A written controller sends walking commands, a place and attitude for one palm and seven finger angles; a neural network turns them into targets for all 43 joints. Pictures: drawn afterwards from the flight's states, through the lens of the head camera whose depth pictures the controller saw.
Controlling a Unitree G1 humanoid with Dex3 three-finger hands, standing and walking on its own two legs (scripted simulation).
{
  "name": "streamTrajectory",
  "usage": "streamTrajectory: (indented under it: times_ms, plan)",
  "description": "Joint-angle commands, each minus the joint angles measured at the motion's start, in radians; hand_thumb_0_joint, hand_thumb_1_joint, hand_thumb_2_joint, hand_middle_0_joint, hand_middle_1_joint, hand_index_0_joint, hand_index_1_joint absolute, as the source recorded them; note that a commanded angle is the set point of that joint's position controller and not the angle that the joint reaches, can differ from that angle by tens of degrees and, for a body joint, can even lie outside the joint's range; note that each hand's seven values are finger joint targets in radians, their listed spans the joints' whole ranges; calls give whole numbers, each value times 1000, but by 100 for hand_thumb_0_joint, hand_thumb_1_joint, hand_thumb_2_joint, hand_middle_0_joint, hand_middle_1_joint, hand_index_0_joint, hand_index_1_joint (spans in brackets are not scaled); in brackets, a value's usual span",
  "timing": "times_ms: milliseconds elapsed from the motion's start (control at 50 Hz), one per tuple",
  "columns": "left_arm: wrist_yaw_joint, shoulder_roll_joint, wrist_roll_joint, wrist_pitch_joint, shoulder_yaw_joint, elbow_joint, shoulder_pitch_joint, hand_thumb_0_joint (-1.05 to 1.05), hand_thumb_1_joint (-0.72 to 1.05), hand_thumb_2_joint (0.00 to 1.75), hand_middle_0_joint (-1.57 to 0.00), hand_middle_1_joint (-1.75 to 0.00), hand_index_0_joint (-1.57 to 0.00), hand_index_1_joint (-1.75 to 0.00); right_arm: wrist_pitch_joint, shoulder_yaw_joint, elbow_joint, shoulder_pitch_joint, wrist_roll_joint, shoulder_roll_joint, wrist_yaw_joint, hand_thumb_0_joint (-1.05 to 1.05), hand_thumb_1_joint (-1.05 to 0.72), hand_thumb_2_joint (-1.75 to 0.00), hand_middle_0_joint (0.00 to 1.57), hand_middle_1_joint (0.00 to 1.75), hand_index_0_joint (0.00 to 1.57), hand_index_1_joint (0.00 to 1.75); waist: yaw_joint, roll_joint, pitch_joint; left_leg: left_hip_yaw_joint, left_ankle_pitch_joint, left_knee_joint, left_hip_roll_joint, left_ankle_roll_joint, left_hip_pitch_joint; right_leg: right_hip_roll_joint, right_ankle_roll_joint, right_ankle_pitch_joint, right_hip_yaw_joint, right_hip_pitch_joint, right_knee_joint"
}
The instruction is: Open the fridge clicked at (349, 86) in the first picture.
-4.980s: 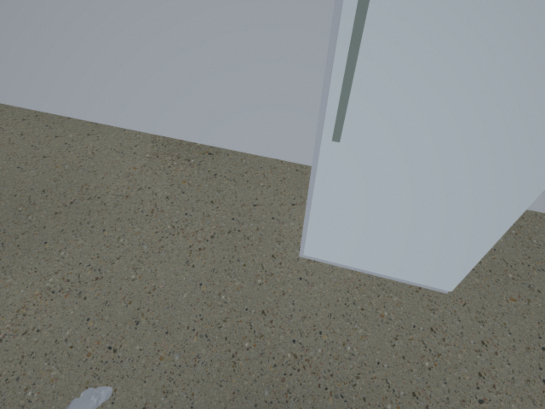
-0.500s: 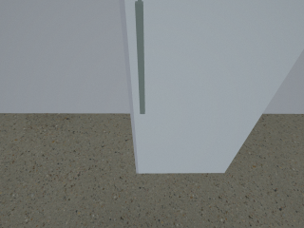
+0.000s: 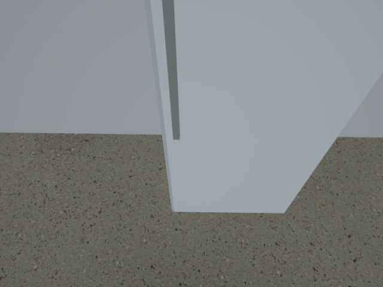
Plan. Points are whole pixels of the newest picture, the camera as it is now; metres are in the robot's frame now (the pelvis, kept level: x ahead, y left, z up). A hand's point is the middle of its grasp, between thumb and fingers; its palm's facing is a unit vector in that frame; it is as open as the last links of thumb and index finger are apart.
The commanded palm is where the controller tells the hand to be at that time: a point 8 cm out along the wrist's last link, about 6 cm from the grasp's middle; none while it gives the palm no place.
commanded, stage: come to a stop and stand still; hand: left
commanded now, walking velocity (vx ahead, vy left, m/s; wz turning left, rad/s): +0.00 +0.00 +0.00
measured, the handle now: (173, 78) +0.56 +0.08 +0.15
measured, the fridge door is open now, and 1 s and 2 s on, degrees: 0 0 0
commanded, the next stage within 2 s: look again from close up in 0.72 s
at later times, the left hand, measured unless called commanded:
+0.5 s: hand out of the picture +0.02 +0.13 -0.18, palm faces +0.03 -0.98 -0.19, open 7.4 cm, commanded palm none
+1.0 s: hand out of the picture +0.03 +0.17 -0.18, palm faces +0.05 -0.97 -0.23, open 7.4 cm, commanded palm none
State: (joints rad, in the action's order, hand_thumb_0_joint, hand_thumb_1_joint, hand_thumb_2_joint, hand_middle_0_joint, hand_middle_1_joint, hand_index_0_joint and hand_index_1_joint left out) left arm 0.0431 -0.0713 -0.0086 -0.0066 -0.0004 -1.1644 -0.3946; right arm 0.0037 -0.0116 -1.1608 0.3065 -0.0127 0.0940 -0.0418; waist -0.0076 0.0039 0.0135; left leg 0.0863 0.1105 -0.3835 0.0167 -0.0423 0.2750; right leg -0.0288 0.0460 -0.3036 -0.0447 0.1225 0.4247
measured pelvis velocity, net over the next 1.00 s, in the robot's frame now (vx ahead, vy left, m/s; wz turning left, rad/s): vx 0.03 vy -0.01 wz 0.01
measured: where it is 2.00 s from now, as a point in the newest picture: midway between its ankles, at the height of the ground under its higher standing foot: outside the picture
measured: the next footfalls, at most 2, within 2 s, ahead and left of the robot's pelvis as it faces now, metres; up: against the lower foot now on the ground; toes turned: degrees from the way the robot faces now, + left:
left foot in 1.68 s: -0.01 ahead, +0.14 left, +0.00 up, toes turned +2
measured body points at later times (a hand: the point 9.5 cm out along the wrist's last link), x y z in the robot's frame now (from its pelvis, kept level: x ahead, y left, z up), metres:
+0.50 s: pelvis +0.04 -0.02 +0.00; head +0.05 -0.03 +0.45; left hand +0.02 +0.18 -0.16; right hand +0.03 -0.24 -0.17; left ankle +0.06 +0.09 -0.74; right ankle -0.05 -0.09 -0.74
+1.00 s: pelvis +0.03 -0.01 -0.01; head +0.03 -0.02 +0.44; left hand +0.02 +0.22 -0.16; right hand +0.06 -0.25 -0.17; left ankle +0.06 +0.09 -0.74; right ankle -0.05 -0.09 -0.74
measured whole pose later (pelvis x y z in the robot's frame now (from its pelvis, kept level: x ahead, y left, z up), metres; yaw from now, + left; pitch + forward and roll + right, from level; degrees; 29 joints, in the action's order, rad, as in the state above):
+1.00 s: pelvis +0.03 -0.01 -0.01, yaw +1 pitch -2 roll +0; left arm 0.05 -0.15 -0.02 -0.02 -0.01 -1.02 -0.36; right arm 0.00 -0.03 -1.01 0.27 -0.02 0.18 -0.05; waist -0.01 0.02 0.04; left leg 0.05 0.27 -0.59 -0.01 -0.03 0.28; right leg -0.05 0.06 -0.40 -0.06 0.07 0.51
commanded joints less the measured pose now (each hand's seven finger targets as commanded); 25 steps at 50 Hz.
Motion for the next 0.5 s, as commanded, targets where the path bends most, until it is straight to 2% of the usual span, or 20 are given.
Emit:
streamTrajectory:
  times_ms: [0, 100, 160, 200, 240, 320, 380, 420, 480]
  plan:
    - [10, -78, -1, -15, -7, 14, -91, 0, 90, 90, -20, -30, -20, -30, -14, -10, 12, 73, 5, 77, 1, 0, -90, -90, 20, 30, 20, 30, -1, -29, 69, -140, 21, 48, -127, 9, -130, 131, -5, 48, 127, 166, -136]
    - [13, -85, -1, -19, -9, 21, -76, 0, 90, 90, -20, -30, -20, -30, -22, -5, 5, 64, 6, 82, -1, 0, -90, -90, 20, 30, 20, 30, 3, -34, 53, -129, -89, 26, -133, 6, -136, 136, -12, 166, 118, 106, -128]
    - [14, -88, 2, -17, -8, 22, -69, 0, 90, 90, -20, -30, -20, -30, -22, -1, 3, 52, 5, 86, -3, 0, -90, -90, 20, 30, 20, 30, 5, -15, 61, -124, -97, 26, -131, 9, -137, 140, -11, 189, 121, 94, -129]
    - [15, -93, 1, -17, -9, 24, -66, 0, 90, 90, -20, -30, -20, -30, -21, -1, 5, 47, 5, 87, -3, 0, -90, -90, 20, 30, 20, 30, 7, -24, 68, -121, -105, 18, -130, 10, -136, 139, -13, 210, 118, 89, -129]
    - [15, -98, 1, -16, -11, 29, -54, 0, 90, 90, -20, -30, -20, -30, -22, 0, 2, 48, 4, 89, -5, 0, -90, -90, 20, 30, 20, 30, 4, -14, 54, -117, -128, 16, -131, 11, -139, 142, -12, 245, 115, 65, -124]
    - [17, -110, 0, -16, -13, 34, -50, 0, 90, 90, -20, -30, -20, -30, -23, 1, 4, 36, 4, 95, -7, 0, -90, -90, 20, 30, 20, 30, 7, -24, 37, -102, -165, -7, -128, 15, -145, 149, -22, 371, 110, 28, -114]
    - [18, -117, 2, -14, -15, 35, -44, 0, 90, 90, -20, -30, -20, -30, -21, 1, 5, 28, 5, 98, -9, 0, -90, -90, 20, 30, 20, 30, 7, -25, 35, -92, -166, -14, -127, 18, -152, 151, -27, 418, 111, 15, -114]
    - [21, -124, 0, -13, -16, 36, -43, 0, 90, 90, -20, -30, -20, -30, -18, 1, 8, 27, 6, 96, -9, 0, -90, -90, 20, 30, 20, 30, 6, -43, 45, -83, -157, -25, -121, 21, -137, 154, -43, 480, 109, 2, -111]
    - [21, -127, 2, -11, -17, 37, -44, 0, 90, 90, -20, -30, -20, -30, -14, 2, 8, 17, 5, 101, -10, 0, -90, -90, 20, 30, 20, 30, 9, -45, 57, -78, -140, -27, -118, 23, -140, 154, -49, 490, 111, 2, -113]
